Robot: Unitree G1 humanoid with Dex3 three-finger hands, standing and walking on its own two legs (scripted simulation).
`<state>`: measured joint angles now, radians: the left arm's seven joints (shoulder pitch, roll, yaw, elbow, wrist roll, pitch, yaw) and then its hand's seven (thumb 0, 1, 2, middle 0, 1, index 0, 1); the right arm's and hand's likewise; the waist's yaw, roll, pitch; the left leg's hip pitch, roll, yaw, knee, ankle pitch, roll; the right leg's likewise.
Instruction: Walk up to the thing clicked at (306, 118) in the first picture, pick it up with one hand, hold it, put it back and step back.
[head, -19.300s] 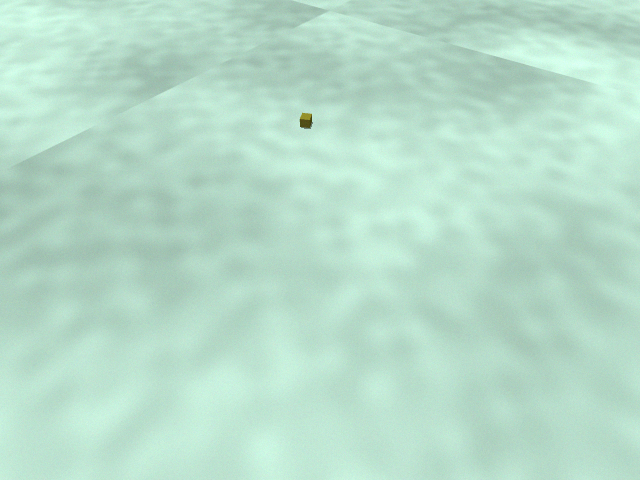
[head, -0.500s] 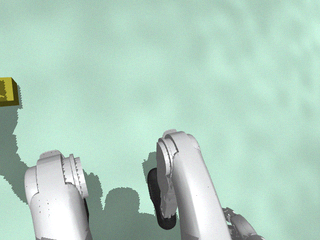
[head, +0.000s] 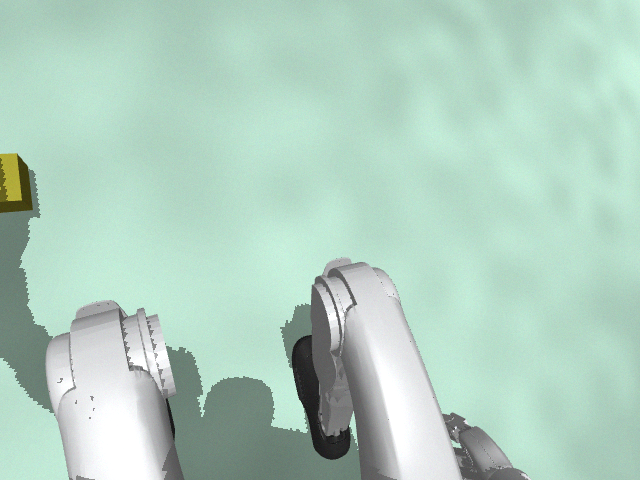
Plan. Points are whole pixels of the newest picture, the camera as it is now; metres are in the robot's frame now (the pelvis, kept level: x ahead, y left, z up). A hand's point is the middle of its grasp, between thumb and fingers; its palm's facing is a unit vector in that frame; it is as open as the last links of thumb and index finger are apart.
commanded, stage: rise first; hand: left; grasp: from above
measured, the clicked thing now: (0, 184) +0.49 +0.34 -0.29
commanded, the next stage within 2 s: approach in 0.36 s
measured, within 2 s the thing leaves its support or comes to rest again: neither
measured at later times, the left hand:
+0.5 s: hand out of the picture +0.45 +0.38 -0.15, palm faces -0.45 -0.06 -0.89, open 14.5 cm
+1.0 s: hand out of the picture +0.51 +0.32 -0.17, palm faces -0.37 -0.03 -0.93, open 14.2 cm
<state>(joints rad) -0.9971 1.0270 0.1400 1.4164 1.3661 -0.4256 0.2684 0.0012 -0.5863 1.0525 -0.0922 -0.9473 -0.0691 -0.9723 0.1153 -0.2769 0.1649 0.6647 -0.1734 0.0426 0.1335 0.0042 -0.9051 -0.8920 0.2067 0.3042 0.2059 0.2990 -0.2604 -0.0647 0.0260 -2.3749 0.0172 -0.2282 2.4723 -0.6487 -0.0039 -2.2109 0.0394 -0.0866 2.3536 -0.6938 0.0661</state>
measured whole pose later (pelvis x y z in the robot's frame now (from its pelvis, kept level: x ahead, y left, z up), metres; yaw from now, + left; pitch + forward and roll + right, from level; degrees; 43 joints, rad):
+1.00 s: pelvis +0.00 +0.00 +0.00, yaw -1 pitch +32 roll -12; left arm -1.13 1.00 0.10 1.54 1.44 -0.33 0.43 0.00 -0.55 1.02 -0.08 -1.00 -0.08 -1.00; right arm 0.15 -0.28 0.22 0.64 -0.18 0.00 0.12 0.00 -0.90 -0.89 0.21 0.30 0.21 0.30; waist -0.37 -0.07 0.03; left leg -2.40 0.02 -0.24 2.48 -0.65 -0.02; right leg -2.25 0.05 -0.09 2.36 -0.69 0.06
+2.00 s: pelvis +0.01 +0.00 -0.02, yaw -2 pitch +30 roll -14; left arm -1.10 1.04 0.09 1.67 1.35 -0.24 0.49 0.00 -0.49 0.98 -0.08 -0.96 -0.08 -0.96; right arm 0.09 -0.28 0.27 0.67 -0.22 -0.12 0.15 0.00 -0.89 -0.89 0.21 0.30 0.21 0.30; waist -0.39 -0.11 0.10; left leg -2.41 0.03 -0.25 2.55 -0.69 0.00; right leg -2.25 0.07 -0.10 2.40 -0.71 0.08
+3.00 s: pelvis +0.01 +0.00 -0.02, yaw -4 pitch +28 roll -15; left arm -1.05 1.12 0.09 1.66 1.33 -0.30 0.46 0.00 -0.53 1.03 -0.08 -0.90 -0.06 -0.93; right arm 0.07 -0.32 0.33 0.62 -0.25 -0.11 0.15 0.00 -0.89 -0.89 0.21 0.30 0.21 0.30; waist -0.38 -0.15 0.17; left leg -2.38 0.03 -0.30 2.57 -0.71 -0.01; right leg -2.21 0.07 -0.13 2.39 -0.70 0.08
